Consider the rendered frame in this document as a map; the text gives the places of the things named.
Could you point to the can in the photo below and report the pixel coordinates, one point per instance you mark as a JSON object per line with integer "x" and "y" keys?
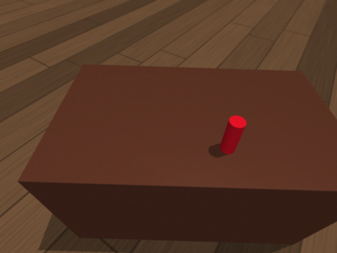
{"x": 232, "y": 135}

